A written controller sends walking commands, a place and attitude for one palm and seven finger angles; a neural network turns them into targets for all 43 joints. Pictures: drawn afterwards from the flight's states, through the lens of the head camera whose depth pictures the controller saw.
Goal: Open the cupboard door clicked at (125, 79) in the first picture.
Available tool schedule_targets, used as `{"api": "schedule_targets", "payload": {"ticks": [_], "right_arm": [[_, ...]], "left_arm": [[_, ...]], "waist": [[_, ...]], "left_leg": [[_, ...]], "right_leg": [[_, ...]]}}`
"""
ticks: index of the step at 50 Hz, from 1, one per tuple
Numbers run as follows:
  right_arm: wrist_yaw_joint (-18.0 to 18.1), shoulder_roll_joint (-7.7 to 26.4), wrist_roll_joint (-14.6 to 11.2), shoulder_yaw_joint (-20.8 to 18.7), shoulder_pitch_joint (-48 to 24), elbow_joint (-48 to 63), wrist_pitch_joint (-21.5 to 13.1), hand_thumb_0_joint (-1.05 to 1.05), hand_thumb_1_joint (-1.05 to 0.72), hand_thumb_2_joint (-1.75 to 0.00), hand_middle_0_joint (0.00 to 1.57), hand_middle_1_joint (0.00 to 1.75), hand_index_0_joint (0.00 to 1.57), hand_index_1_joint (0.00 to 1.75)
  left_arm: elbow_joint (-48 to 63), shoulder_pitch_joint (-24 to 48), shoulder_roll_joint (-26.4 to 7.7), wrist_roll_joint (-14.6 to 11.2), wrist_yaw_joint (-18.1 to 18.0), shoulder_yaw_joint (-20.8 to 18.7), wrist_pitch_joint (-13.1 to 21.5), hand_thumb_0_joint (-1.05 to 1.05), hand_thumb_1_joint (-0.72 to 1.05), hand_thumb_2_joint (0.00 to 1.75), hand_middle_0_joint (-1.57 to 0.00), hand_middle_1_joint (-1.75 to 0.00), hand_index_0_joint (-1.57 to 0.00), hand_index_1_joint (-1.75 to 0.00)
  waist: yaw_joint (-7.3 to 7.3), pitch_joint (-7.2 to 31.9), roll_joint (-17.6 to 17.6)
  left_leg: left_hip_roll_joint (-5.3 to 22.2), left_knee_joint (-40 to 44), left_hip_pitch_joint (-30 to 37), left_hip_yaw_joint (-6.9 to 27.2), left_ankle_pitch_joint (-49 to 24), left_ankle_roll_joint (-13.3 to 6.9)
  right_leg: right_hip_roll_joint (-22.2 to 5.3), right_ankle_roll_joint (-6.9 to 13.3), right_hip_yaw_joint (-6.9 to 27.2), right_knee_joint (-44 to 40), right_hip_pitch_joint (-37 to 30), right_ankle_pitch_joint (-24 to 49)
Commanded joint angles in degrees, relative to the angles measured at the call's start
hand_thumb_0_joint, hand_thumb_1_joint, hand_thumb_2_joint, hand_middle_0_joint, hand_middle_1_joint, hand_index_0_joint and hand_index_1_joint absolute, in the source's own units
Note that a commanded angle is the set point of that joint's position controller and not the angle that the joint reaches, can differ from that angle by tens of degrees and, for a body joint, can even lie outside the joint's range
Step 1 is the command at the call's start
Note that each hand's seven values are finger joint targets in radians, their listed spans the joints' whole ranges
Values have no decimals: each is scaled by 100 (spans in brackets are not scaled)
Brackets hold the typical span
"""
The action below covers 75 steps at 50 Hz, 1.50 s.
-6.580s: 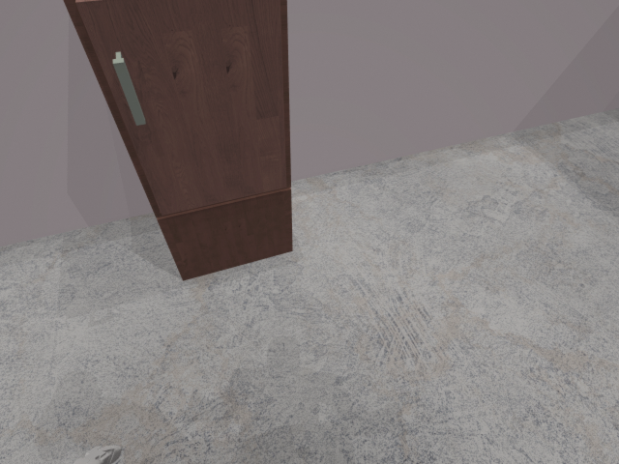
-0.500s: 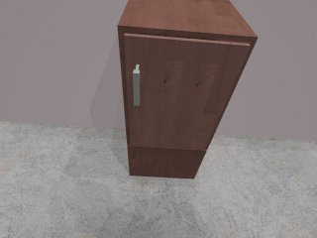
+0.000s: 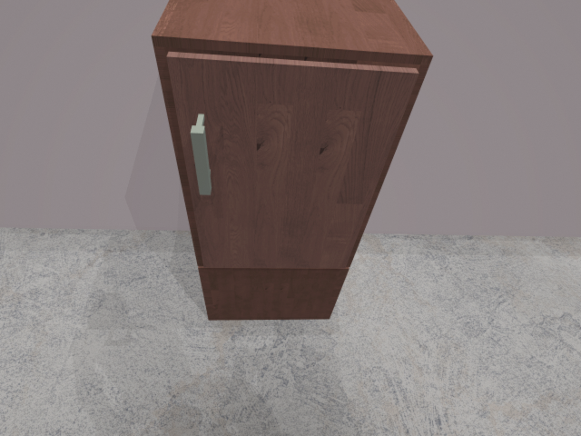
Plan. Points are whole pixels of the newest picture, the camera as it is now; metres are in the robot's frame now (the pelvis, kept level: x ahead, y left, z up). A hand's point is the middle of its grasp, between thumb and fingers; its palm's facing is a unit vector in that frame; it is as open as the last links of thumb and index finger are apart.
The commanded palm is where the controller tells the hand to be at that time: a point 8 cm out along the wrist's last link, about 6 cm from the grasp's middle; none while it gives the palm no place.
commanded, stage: come to a stop and stand still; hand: left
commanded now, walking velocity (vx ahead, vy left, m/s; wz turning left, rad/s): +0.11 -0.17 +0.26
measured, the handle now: (203, 155) +0.57 +0.19 +0.04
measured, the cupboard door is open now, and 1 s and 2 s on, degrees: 0 0 0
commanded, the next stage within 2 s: none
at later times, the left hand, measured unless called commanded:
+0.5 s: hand out of the picture +0.03 +0.13 -0.19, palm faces +0.16 -0.97 -0.17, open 7.3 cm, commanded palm none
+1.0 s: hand out of the picture +0.03 +0.15 -0.16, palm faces +0.07 -0.96 -0.27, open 7.4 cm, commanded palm none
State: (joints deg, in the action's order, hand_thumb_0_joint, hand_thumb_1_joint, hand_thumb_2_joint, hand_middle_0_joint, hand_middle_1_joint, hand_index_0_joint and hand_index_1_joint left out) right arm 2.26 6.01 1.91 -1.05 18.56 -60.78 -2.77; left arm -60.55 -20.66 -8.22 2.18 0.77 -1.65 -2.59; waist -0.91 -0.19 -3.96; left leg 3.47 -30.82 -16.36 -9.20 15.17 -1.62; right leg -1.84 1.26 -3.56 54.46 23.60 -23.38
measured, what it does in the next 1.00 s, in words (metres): steps on the spot: right foot, then left foot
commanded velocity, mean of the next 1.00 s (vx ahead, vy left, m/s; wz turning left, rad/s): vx -0.03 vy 0.05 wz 0.02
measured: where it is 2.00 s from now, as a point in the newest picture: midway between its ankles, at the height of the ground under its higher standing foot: outside the picture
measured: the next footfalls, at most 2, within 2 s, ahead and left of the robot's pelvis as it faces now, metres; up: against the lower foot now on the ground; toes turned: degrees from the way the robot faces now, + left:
right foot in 0.16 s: +0.08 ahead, -0.19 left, +0.00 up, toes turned +4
left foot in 0.48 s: +0.11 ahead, +0.04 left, +0.00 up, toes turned +10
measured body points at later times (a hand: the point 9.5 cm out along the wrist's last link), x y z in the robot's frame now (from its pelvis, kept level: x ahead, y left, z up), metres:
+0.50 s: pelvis +0.04 -0.05 -0.01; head +0.06 -0.02 +0.44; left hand +0.03 +0.18 -0.18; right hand +0.14 -0.28 -0.14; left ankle +0.07 +0.03 -0.74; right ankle +0.05 -0.18 -0.73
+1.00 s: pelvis +0.03 -0.04 +0.00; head +0.03 -0.07 +0.45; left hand +0.03 +0.20 -0.14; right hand +0.09 -0.27 -0.16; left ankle +0.07 +0.03 -0.73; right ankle +0.04 -0.20 -0.73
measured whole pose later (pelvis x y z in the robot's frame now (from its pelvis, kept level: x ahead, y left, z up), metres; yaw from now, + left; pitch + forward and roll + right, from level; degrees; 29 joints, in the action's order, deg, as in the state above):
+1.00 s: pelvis +0.03 -0.04 +0.00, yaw +4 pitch +0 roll +1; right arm 0.3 12.2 1.3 -1.7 16.3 -54.3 0.0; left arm -57.7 -18.6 -9.8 1.2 -1.5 0.7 -0.7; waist 0.2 0.7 3.4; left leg -2.0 -27.8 -16.9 -8.5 11.4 -4.8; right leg -3.8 -2.1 1.8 31.5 14.9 -16.8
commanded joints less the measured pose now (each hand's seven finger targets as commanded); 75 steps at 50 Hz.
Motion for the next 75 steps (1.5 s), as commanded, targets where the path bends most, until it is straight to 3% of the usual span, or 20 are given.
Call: {"api": "schedule_targets", "payload": {"ticks": [1, 6, 7, 8, 9, 10, 14, 18, 22, 24, 26, 27, 28, 29, 31, 33, 36, 39, 45, 75], "right_arm": [[29, 1153, 4, -284, 340, 184, -5, 0, -90, -90, 20, 30, 20, 30], [-51, 1038, 4, -339, 232, 201, 186, 0, -90, -90, 20, 30, 20, 30], [-72, 810, -20, -274, 198, 212, 188, 0, -90, -90, 20, 30, 20, 30], [-105, 382, -74, -148, 218, 292, 184, 0, -90, -90, 20, 30, 20, 30], [-122, 280, -88, -116, 87, 449, 228, 0, -90, -90, 20, 30, 20, 30], [-122, 391, -78, -130, -67, 482, 275, 0, -90, -90, 20, 30, 20, 30], [-149, 374, -160, -85, 31, 280, 301, 0, -90, -90, 20, 30, 20, 30], [-149, 492, -162, -127, -249, 504, 375, 0, -90, -90, 20, 30, 20, 30], [-132, 737, -150, -196, 88, 506, 360, 0, -90, -90, 20, 30, 20, 30], [-119, 1387, -71, -290, 4, 714, 336, 0, -90, -90, 20, 30, 20, 30], [-54, 1250, -72, -262, -467, 847, 308, 0, -90, -90, 20, 30, 20, 30], [-102, 1657, -121, -325, -1122, 1099, 262, 0, -90, -90, 20, 30, 20, 30], [-214, 1130, -74, -233, -1302, 1316, 319, 0, -90, -90, 20, 30, 20, 30], [-209, 1135, -47, -167, -1054, 1391, 323, 0, -90, -90, 20, 30, 20, 30], [-182, 919, -70, -120, -467, 1369, 261, 0, -90, -90, 20, 30, 20, 30], [-189, 1026, -106, -175, -345, 1370, 175, 0, -90, -90, 20, 30, 20, 30], [-156, 1318, -80, -249, -478, 1417, 251, 0, -90, -90, 20, 30, 20, 30], [-186, 1222, -81, -213, -540, 1358, 258, 0, -90, -90, 20, 30, 20, 30], [-188, 1061, -73, -181, -221, 1164, 188, 0, -90, -90, 20, 30, 20, 30], [-67, 701, -120, 34, 129, -151, 103, 0, -90, -90, 20, 30, 20, 30]], "left_arm": [[458, 48, -82, -25, 12, -77, 192, 0, 90, 90, -20, -30, -20, -30], [282, -289, -185, -45, -39, -106, 278, 0, 90, 90, -20, -30, -20, -30], [193, -554, -368, -62, -96, -148, 342, 0, 90, 90, -20, -30, -20, -30], [127, -746, -775, -47, -173, -195, 421, 0, 90, 90, -20, -30, -20, -30], [212, -665, -1107, -76, -192, -241, 402, 0, 90, 90, -20, -30, -20, -30], [280, -405, -1094, -73, -209, -236, 450, 0, 90, 90, -20, -30, -20, -30], [464, 142, -991, -34, -304, -180, 422, 0, 90, 90, -20, -30, -20, -30], [479, 0, -1204, -42, -374, -294, 313, 0, 90, 90, -20, -30, -20, -30], [639, 353, -1063, -90, -355, -299, 196, 0, 90, 90, -20, -30, -20, -30], [814, 193, -503, -125, -323, -192, 106, 0, 90, 90, -20, -30, -20, -30], [690, 290, -503, -48, -326, -162, 45, 0, 90, 90, -20, -30, -20, -30], [323, -288, -843, -156, -471, -31, 201, 0, 90, 90, -20, -30, -20, -30], [670, -204, -891, -115, -423, -36, 223, 0, 90, 90, -20, -30, -20, -30], [637, -182, -750, -69, -390, -25, 294, 0, 90, 90, -20, -30, -20, -30], [718, 69, -923, -64, -357, -23, 384, 0, 90, 90, -20, -30, -20, -30], [781, 181, -907, -57, -328, 45, 303, 0, 90, 90, -20, -30, -20, -30], [676, 258, -768, -47, -287, 77, 205, 0, 90, 90, -20, -30, -20, -30], [621, 19, -762, -60, -283, 89, 219, 0, 90, 90, -20, -30, -20, -30], [644, 79, -796, -72, -274, 77, 306, 0, 90, 90, -20, -30, -20, -30], [-174, 151, -552, -155, -307, 161, 417, 0, 90, 90, -20, -30, -20, -30]], "waist": [[0, -240, 1110], [200, -154, 931], [373, -77, 479], [434, 10, -601], [416, 13, -964], [382, -78, -1302], [177, -96, -660], [291, 18, -597], [-14, 154, -299], [53, 150, 1767], [103, 55, 1483], [242, 633, 1952], [455, 462, 1560], [327, 393, 1602], [59, 481, 1077], [-37, 383, 1538], [95, -491, 363], [169, -526, 440], [62, -222, 63], [71, -319, 302]], "left_leg": [[1363, 1708, -135, 1438, -368, -788], [757, 975, -775, 1209, 1044, -328], [443, 361, -1134, 863, 1090, -144], [-119, -642, -1623, 319, 1411, 101], [-176, -1362, -1520, 421, 1860, 116], [-97, -1901, -1419, 687, 1790, 108], [-193, -1636, -969, 508, 1223, 257], [-400, -1043, -745, 367, 829, 323], [-168, 585, 777, 483, -741, 179], [1616, 1256, 780, 2281, -2880, -865], [1473, 1572, 92, 2259, -1546, -1157], [1162, 283, 267, 1630, -2541, -894], [755, 231, -307, 1112, -864, -642], [518, 115, -187, 1201, -429, -460], [339, 65, 215, 1249, -640, -257], [487, 813, 490, 1703, -284, -127], [743, 1407, -351, 2000, 1032, -337], [462, 1536, -481, 1681, 1734, -235], [266, 1305, 39, 1354, 1029, -182], [266, 979, 680, 927, -873, 2]], "right_leg": [[-232, -140, -33, -1075, -32, 291], [123, -209, -459, -2739, -1449, 970], [-221, -162, -52, -3067, -1968, 821], [-1248, 139, 1133, -3607, -2230, 618], [-1987, 472, 1775, -4080, -1781, 715], [-1972, 600, 1967, -4140, -1372, 1407], [-1659, 768, 861, -3294, -1474, 4401], [-1738, 873, 886, -2962, -1677, 5074], [-1294, 436, 598, -2425, -669, 3036], [-192, -202, -199, -932, 129, -868], [-161, -110, 323, 444, 78, -864], [-471, 93, 746, -4, -147, -688], [-235, 29, 289, -929, -579, -316], [-103, 51, 219, -1757, -478, 122], [-300, 225, 754, -2276, -462, 851], [-100, 99, 476, -2077, -231, 284], [8, -38, 301, -1991, -273, 64], [-79, 31, 535, -2432, -383, 132], [-277, 94, 850, -2926, -257, 10], [-389, 102, 829, -3313, -834, 1391]]}}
